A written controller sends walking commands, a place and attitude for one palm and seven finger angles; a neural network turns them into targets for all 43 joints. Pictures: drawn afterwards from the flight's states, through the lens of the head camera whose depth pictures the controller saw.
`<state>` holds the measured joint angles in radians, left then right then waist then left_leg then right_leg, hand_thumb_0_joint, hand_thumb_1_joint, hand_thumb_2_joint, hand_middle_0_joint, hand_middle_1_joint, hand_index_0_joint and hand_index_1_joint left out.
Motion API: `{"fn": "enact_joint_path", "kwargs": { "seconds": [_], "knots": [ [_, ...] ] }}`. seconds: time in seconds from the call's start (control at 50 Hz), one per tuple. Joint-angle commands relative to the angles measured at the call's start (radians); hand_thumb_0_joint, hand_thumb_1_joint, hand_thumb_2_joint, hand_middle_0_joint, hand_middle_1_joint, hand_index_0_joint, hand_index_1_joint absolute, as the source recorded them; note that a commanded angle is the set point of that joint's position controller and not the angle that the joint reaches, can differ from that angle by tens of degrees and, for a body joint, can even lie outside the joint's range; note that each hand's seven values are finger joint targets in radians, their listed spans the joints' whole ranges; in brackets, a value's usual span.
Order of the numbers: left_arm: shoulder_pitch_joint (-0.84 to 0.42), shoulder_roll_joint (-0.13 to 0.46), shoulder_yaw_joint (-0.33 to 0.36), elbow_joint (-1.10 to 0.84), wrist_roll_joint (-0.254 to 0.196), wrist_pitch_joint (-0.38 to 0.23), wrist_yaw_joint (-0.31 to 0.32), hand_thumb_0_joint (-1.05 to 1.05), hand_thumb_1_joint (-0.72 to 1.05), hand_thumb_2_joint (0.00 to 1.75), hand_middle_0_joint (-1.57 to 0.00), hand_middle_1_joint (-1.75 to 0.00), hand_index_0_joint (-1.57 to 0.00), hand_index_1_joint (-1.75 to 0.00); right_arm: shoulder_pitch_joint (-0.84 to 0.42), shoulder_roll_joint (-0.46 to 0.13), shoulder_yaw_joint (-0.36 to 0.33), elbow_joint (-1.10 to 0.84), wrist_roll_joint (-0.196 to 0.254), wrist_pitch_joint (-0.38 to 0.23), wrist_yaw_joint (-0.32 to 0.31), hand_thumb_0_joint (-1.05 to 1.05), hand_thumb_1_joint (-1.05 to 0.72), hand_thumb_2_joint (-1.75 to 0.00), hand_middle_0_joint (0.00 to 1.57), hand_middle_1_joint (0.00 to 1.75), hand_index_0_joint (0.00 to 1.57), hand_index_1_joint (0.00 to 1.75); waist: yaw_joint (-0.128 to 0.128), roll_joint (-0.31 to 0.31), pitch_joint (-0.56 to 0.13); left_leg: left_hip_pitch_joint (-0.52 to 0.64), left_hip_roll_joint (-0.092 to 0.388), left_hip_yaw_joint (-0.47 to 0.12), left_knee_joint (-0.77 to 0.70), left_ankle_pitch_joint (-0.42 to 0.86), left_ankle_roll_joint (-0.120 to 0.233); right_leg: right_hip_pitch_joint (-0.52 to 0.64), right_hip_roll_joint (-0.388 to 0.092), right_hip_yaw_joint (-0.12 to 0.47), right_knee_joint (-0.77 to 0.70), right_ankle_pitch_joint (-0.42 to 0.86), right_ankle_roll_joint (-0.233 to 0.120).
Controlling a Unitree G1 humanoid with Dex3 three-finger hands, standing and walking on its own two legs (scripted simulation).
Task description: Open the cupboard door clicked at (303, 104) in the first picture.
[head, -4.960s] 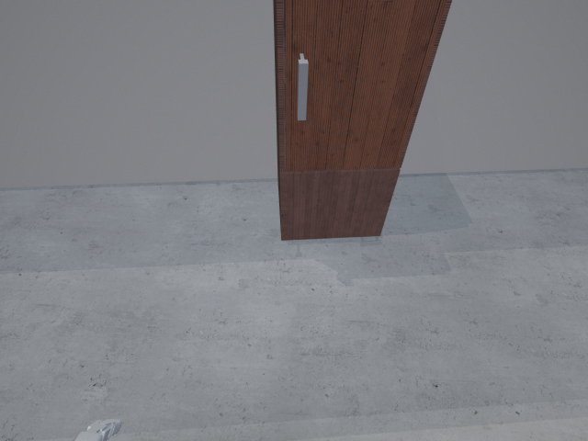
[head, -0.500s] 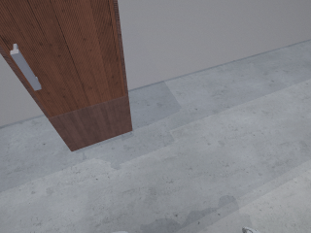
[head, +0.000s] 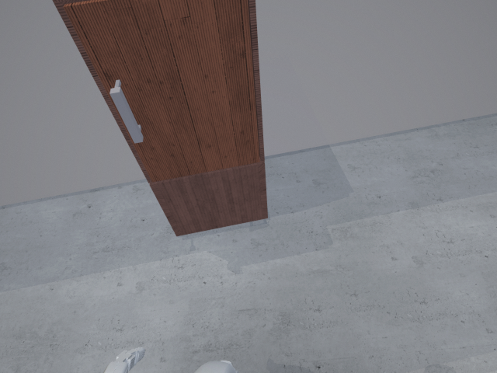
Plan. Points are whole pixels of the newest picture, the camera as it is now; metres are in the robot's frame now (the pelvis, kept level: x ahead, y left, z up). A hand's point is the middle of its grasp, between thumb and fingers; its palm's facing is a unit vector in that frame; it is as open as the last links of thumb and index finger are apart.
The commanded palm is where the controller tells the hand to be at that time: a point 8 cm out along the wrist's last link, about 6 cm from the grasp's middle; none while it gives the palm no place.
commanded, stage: turn to face it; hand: left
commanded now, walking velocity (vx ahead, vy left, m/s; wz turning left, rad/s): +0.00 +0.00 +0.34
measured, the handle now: (128, 112) +0.76 +0.37 -0.01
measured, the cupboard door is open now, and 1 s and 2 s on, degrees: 0 0 0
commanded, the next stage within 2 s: take the last steps up to it in 0.18 s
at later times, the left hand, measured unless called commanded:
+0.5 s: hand out of the picture -0.03 +0.25 -0.18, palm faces +0.20 -0.96 -0.20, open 7.4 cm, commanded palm none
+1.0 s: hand (161, 327) +0.23 +0.21 -0.16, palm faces +0.14 -0.97 -0.20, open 7.4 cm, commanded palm none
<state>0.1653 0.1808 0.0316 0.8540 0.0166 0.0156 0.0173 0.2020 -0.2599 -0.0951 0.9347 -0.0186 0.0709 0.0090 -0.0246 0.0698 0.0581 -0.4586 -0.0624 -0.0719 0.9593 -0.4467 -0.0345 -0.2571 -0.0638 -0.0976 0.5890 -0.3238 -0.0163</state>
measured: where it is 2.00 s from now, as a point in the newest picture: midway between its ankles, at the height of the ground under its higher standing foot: outside the picture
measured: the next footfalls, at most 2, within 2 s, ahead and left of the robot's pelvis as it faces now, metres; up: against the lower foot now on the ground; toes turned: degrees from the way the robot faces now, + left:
left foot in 0.36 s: +0.00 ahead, +0.14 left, +0.00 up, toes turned +13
right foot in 0.92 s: +0.27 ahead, -0.06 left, +0.00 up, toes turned +0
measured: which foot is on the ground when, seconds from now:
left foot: up 0.00-0.34, down 0.36-0.92, up 0.94-1.00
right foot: down 0.00-0.36, up 0.38-0.90, down 0.92-1.00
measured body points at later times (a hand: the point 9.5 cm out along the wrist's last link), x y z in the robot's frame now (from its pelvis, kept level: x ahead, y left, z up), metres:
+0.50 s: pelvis +0.01 +0.05 +0.01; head +0.02 +0.09 +0.46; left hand -0.04 +0.30 -0.16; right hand +0.12 -0.17 -0.12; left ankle -0.04 +0.13 -0.73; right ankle +0.00 -0.09 -0.66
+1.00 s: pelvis +0.15 +0.02 -0.01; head +0.18 +0.00 +0.44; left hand +0.22 +0.26 -0.14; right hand +0.07 -0.20 -0.17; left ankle -0.01 +0.13 -0.67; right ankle +0.23 -0.06 -0.73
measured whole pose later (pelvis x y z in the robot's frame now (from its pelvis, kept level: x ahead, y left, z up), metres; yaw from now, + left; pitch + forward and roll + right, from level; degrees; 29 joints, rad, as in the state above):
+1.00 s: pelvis +0.15 +0.02 -0.01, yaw +9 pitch -2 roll +1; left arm 0.12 0.15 0.04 1.00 0.01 -0.06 -0.01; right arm 0.46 -0.14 -0.04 1.18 -0.01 -0.02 -0.02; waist -0.05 0.03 0.08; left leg -0.17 0.04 0.03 0.99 -0.50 0.02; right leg -0.35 -0.05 -0.16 0.63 -0.24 -0.06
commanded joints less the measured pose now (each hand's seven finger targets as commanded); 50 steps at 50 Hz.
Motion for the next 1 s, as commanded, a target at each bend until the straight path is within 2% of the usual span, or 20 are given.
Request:
{"fn": "enact_joint_path", "kwargs": {
  "seconds": [0.0,0.04,0.22,0.26,0.3,0.32,0.34,0.36,0.38,0.42,0.48,0.66,0.78,0.82,0.86,0.88,0.9,0.92,0.94,0.98],
  "knots": [
    [-0.016,0.178,0.047,-0.068,0.002,-0.027,0.016,0.0,0.9,0.9,-0.2,-0.3,-0.2,-0.3,0.007,-0.075,-0.017,-0.061,-0.009,-0.015,0.016,0.0,-0.9,-0.9,0.2,0.3,0.2,0.3,-0.002,-0.242,-0.013,-0.122,0.074,0.023,0.281,0.083,-0.022,0.056,-0.239,0.145,-0.277,0.278,-0.068],
    [0.024,0.175,0.047,-0.052,0.003,-0.031,0.017,0.0,0.9,0.9,-0.2,-0.3,-0.2,-0.3,0.001,-0.06,-0.011,-0.052,-0.005,-0.015,0.017,0.0,-0.9,-0.9,0.2,0.3,0.2,0.3,0.012,-0.246,-0.023,-0.115,0.082,0.044,0.245,0.101,-0.034,0.1,-0.232,0.096,-0.262,0.362,-0.067],
    [0.145,0.224,0.064,0.029,0.02,-0.023,0.017,0.0,0.9,0.9,-0.2,-0.3,-0.2,-0.3,-0.101,-0.022,0.02,-0.058,0.009,-0.026,0.008,0.0,-0.9,-0.9,0.2,0.3,0.2,0.3,0.076,-0.29,-0.069,0.031,0.089,0.132,-0.151,-0.019,-0.027,0.184,-0.287,0.079,-0.202,0.527,-0.121],
    [0.136,0.235,0.068,0.041,0.019,-0.019,0.017,0.0,0.9,0.9,-0.2,-0.3,-0.2,-0.3,-0.055,-0.017,0.028,-0.043,0.011,-0.038,0.002,0.0,-0.9,-0.9,0.2,0.3,0.2,0.3,0.059,-0.288,-0.107,0.115,0.078,0.157,-0.292,0.027,-0.016,0.184,-0.28,0.059,-0.148,0.564,-0.102],
    [0.125,0.213,0.063,0.063,0.003,-0.016,0.012,0.0,0.9,0.9,-0.2,-0.3,-0.2,-0.3,0.024,-0.029,0.031,-0.011,0.005,-0.056,0.0,0.0,-0.9,-0.9,0.2,0.3,0.2,0.3,0.017,-0.222,-0.141,0.317,0.077,0.165,-0.533,0.236,0.0,0.095,-0.235,0.012,-0.079,0.371,-0.027],
    [0.139,0.169,0.053,0.057,-0.005,-0.012,0.005,0.0,0.9,0.9,-0.2,-0.3,-0.2,-0.3,0.064,-0.096,0.02,-0.001,0.0,-0.069,-0.002,0.0,-0.9,-0.9,0.2,0.3,0.2,0.3,0.002,-0.033,-0.172,0.462,0.183,0.04,-0.615,0.271,0.037,-0.036,-0.166,-0.041,0.061,0.151,0.022],
    [0.133,0.098,0.035,0.029,-0.006,-0.01,-0.003,0.0,0.9,0.9,-0.2,-0.3,-0.2,-0.3,0.122,-0.191,-0.001,0.003,-0.009,-0.074,-0.007,0.0,-0.9,-0.9,0.2,0.3,0.2,0.3,-0.026,0.246,-0.163,0.556,0.417,-0.275,-0.664,0.376,0.15,-0.289,-0.041,-0.092,0.259,-0.256,0.079],
    [0.062,0.112,0.028,0.012,0.007,-0.007,-0.002,0.0,0.9,0.9,-0.2,-0.3,-0.2,-0.3,0.155,-0.21,-0.005,0.019,-0.011,-0.065,-0.011,0.0,-0.9,-0.9,0.2,0.3,0.2,0.3,-0.055,0.193,-0.114,0.487,0.482,-0.313,-0.702,0.272,0.235,-0.331,-0.033,-0.015,0.395,-0.33,0.061],
    [0.031,0.112,0.029,0.021,0.011,-0.007,-0.008,0.0,0.9,0.9,-0.2,-0.3,-0.2,-0.3,0.144,-0.171,0.006,0.028,-0.014,-0.072,-0.021,0.0,-0.9,-0.9,0.2,0.3,0.2,0.3,-0.052,0.127,-0.056,0.449,0.45,-0.278,-0.74,0.185,0.243,-0.368,-0.051,0.027,0.464,-0.257,0.054],
    [0.039,0.118,0.033,0.07,0.015,-0.013,-0.024,0.0,0.9,0.9,-0.2,-0.3,-0.2,-0.3,0.094,-0.098,0.029,0.031,-0.007,-0.089,-0.034,0.0,-0.9,-0.9,0.2,0.3,0.2,0.3,-0.019,0.139,-0.013,0.413,0.372,-0.197,-0.742,0.207,0.201,-0.378,-0.066,0.06,0.522,-0.116,0.052],
    [0.087,0.096,0.022,0.12,0.012,-0.021,-0.033,0.0,0.9,0.9,-0.2,-0.3,-0.2,-0.3,0.116,-0.064,0.041,0.047,0.0,-0.113,-0.039,0.0,-0.9,-0.9,0.2,0.3,0.2,0.3,0.002,0.048,0.002,0.427,0.312,-0.083,-0.743,0.433,0.187,-0.347,-0.054,0.051,0.516,-0.006,0.064],
    [-0.012,0.07,0.019,0.111,0.007,-0.015,-0.035,0.0,0.9,0.9,-0.2,-0.3,-0.2,-0.3,0.25,-0.037,0.038,0.122,0.0,-0.133,-0.046,0.0,-0.9,-0.9,0.2,0.3,0.2,0.3,-0.011,0.037,0.091,0.47,0.336,-0.038,-0.78,0.501,0.211,-0.411,-0.068,0.044,0.365,0.074,0.078],
    [-0.111,0.039,0.019,0.082,0.002,-0.03,-0.041,0.0,0.9,0.9,-0.2,-0.3,-0.2,-0.3,0.294,-0.036,0.035,0.16,-0.013,-0.132,-0.048,0.0,-0.9,-0.9,0.2,0.3,0.2,0.3,-0.033,0.056,0.125,0.446,0.346,-0.018,-0.74,0.539,0.204,-0.317,-0.042,0.004,0.136,0.056,0.041],
    [-0.085,0.045,0.023,0.086,0.0,-0.038,-0.041,0.0,0.9,0.9,-0.2,-0.3,-0.2,-0.3,0.286,-0.043,0.033,0.169,-0.015,-0.131,-0.047,0.0,-0.9,-0.9,0.2,0.3,0.2,0.3,-0.016,0.035,0.096,0.423,0.346,-0.011,-0.691,0.585,0.194,-0.212,-0.015,-0.012,0.063,0.048,0.02],
    [0.081,0.061,0.035,0.139,0.002,-0.051,-0.038,0.0,0.9,0.9,-0.2,-0.3,-0.2,-0.3,0.266,-0.05,0.034,0.176,-0.008,-0.13,-0.047,0.0,-0.9,-0.9,0.2,0.3,0.2,0.3,0.063,-0.001,0.006,0.382,0.301,0.057,-0.509,0.715,0.158,0.029,0.036,-0.047,-0.054,0.124,-0.003],
    [0.213,0.103,0.046,0.184,0.007,-0.064,-0.032,0.0,0.9,0.9,-0.2,-0.3,-0.2,-0.3,0.266,-0.038,0.035,0.177,0.0,-0.135,-0.041,0.0,-0.9,-0.9,0.2,0.3,0.2,0.3,0.117,-0.069,-0.071,0.288,0.248,0.095,-0.335,0.675,0.122,0.236,0.011,-0.006,-0.095,0.173,-0.022],
    [0.343,0.195,0.07,0.219,0.016,-0.079,-0.018,0.0,0.9,0.9,-0.2,-0.3,-0.2,-0.3,0.295,0.013,0.042,0.161,0.012,-0.14,-0.03,0.0,-0.9,-0.9,0.2,0.3,0.2,0.3,0.157,-0.27,-0.196,0.071,0.145,0.174,-0.058,0.364,0.075,0.478,-0.226,0.276,-0.148,0.193,-0.104],
    [0.403,0.262,0.08,0.228,-0.003,-0.078,-0.011,0.0,0.9,0.9,-0.2,-0.3,-0.2,-0.3,0.311,0.029,0.047,0.132,0.016,-0.132,-0.031,0.0,-0.9,-0.9,0.2,0.3,0.2,0.3,0.14,-0.377,-0.261,-0.05,0.058,0.137,0.219,-0.132,0.059,0.505,-0.409,0.557,-0.279,0.265,-0.192],
    [0.327,0.238,0.08,0.214,-0.011,-0.072,-0.005,0.0,0.9,0.9,-0.2,-0.3,-0.2,-0.3,0.264,0.005,0.037,0.136,0.017,-0.124,-0.031,0.0,-0.9,-0.9,0.2,0.3,0.2,0.3,0.135,-0.269,-0.207,-0.062,0.111,0.054,0.312,-0.104,0.08,0.393,-0.387,0.522,-0.328,0.103,-0.208],
    [0.169,0.149,0.055,0.176,-0.008,-0.068,0.0,0.0,0.9,0.9,-0.2,-0.3,-0.2,-0.3,0.166,0.042,0.034,0.124,0.007,-0.116,-0.022,0.0,-0.9,-0.9,0.2,0.3,0.2,0.3,0.085,-0.119,-0.011,-0.105,0.171,0.049,0.332,0.034,0.075,0.129,-0.33,0.411,-0.39,-0.05,-0.181]
  ]
}}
